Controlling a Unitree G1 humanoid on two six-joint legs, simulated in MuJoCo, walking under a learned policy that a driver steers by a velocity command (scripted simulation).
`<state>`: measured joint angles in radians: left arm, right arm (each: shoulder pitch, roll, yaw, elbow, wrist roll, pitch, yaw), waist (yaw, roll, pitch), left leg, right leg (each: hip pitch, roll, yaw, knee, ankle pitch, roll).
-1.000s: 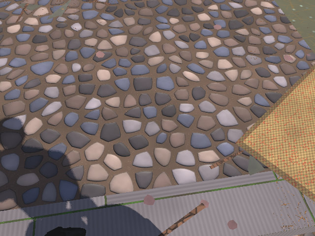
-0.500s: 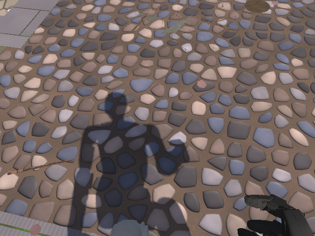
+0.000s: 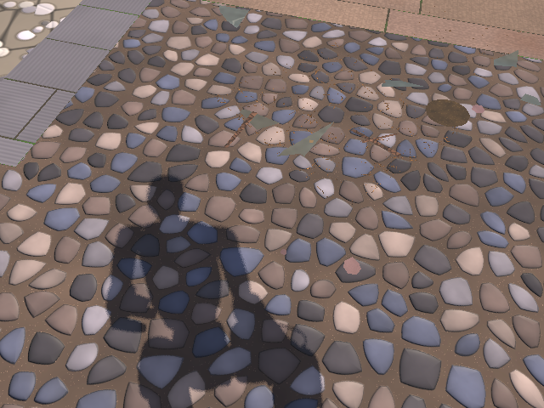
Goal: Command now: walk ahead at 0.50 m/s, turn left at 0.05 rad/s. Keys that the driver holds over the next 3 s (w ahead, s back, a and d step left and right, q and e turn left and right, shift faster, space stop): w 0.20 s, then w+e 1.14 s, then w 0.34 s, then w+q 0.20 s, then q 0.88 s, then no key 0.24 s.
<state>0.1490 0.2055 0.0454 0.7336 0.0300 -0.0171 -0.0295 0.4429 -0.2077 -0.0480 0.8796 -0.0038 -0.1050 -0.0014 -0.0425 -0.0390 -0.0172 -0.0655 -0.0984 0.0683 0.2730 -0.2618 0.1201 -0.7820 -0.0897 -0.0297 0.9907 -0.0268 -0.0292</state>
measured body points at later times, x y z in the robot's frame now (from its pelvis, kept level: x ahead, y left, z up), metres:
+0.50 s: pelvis +0.28 -0.02 +0.00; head +0.30 -0.03 +0.45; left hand +0.30 +0.24 -0.13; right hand +0.43 -0.27 -0.10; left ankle +0.40 +0.14 -0.68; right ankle +0.24 -0.07 -0.74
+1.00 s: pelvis +0.55 -0.02 +0.00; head +0.57 -0.01 +0.45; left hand +0.79 +0.17 -0.11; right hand +0.48 -0.29 -0.11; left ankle +0.56 +0.08 -0.74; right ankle +0.55 -0.16 -0.66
